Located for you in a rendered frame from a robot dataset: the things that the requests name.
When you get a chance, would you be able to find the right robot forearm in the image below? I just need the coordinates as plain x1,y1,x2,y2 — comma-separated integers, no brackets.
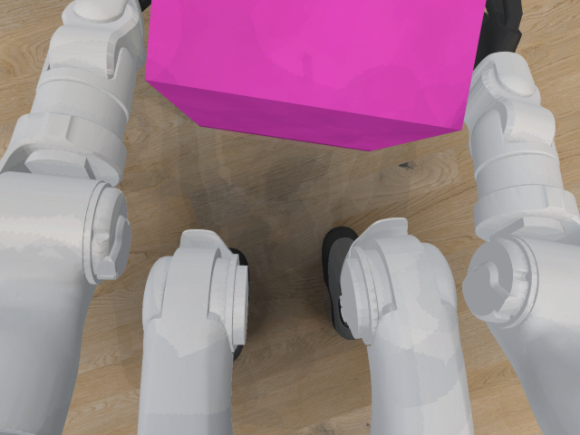
464,52,580,246

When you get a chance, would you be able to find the left robot forearm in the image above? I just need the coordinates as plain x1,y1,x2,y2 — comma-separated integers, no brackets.
0,0,146,187

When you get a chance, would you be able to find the left robot foot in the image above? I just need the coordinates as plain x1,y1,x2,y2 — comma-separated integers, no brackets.
229,247,249,361

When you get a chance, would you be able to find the robot right upper arm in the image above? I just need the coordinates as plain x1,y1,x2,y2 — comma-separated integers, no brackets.
462,235,580,435

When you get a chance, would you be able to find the robot right hand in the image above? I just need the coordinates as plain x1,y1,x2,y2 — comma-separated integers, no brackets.
473,0,523,71

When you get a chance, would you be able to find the robot left shin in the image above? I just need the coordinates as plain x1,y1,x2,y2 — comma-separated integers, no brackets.
142,229,238,350

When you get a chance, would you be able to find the carton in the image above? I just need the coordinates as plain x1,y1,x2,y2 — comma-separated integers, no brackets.
145,0,487,151

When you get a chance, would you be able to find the robot left upper arm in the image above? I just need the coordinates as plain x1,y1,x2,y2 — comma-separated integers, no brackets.
0,171,131,435

